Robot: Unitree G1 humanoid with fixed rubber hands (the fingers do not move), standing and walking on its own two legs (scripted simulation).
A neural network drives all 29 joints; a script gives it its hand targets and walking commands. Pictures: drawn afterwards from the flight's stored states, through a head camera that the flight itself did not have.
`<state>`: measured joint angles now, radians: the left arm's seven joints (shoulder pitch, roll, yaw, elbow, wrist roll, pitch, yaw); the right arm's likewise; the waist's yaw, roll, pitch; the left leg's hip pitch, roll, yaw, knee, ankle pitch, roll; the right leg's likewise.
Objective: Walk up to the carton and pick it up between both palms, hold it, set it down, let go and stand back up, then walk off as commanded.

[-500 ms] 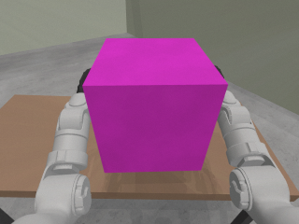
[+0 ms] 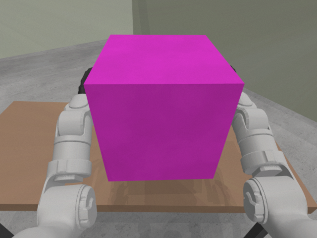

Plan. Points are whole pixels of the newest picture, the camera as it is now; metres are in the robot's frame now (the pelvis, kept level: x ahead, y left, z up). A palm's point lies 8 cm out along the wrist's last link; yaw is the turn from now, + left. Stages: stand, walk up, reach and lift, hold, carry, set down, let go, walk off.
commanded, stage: hold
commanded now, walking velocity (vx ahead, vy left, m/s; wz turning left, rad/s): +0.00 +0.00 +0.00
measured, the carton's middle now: (159, 103) +0.40 +0.01 +0.19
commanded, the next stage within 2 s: none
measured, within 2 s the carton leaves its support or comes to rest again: neither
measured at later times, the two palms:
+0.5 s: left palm (83, 95) +0.37 +0.19 +0.23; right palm (232, 91) +0.38 -0.16 +0.24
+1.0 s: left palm (81, 96) +0.36 +0.19 +0.23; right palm (233, 90) +0.37 -0.16 +0.25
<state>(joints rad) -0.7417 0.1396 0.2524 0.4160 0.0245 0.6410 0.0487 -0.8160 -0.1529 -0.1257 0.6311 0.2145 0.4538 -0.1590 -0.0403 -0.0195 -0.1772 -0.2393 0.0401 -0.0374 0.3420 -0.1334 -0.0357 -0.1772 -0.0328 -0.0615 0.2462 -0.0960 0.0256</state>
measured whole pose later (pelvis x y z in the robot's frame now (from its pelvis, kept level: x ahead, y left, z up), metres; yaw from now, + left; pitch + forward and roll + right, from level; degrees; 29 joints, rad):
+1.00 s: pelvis -0.01 +0.00 +0.00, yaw +0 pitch +1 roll -1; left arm -0.73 0.14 0.25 0.29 0.03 0.77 0.05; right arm -0.85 -0.16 -0.13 0.56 0.25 0.57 -0.17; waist -0.04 -0.01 -0.18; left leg -0.24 0.04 -0.04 0.36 -0.13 -0.03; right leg -0.17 -0.03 -0.06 0.25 -0.09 0.03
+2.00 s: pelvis -0.01 +0.00 +0.00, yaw +0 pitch +1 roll -1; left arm -0.73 0.14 0.25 0.27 0.04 0.78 0.05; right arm -0.85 -0.17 -0.13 0.53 0.25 0.59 -0.17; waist -0.04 -0.01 -0.18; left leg -0.24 0.04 -0.04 0.36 -0.13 -0.03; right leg -0.17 -0.03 -0.06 0.25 -0.09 0.03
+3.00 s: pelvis -0.01 +0.00 +0.00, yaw +0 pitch +1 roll -1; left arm -0.73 0.14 0.26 0.25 0.04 0.79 0.04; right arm -0.85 -0.17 -0.13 0.52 0.25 0.60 -0.18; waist -0.04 -0.01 -0.18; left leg -0.24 0.04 -0.04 0.36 -0.13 -0.03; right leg -0.17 -0.03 -0.06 0.25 -0.09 0.03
